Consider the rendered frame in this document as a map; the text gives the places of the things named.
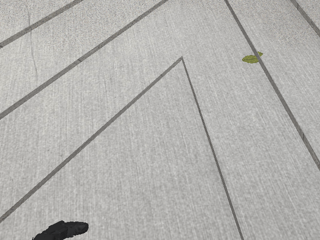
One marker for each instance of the left robot hand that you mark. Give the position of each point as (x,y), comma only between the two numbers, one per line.
(62,230)

